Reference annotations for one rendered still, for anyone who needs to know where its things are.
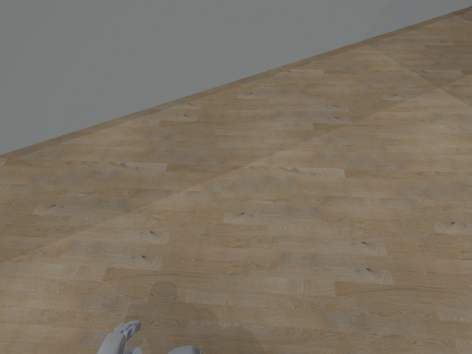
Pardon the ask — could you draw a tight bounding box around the robot left hand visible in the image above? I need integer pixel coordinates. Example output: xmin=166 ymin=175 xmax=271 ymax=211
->
xmin=97 ymin=320 xmax=142 ymax=354

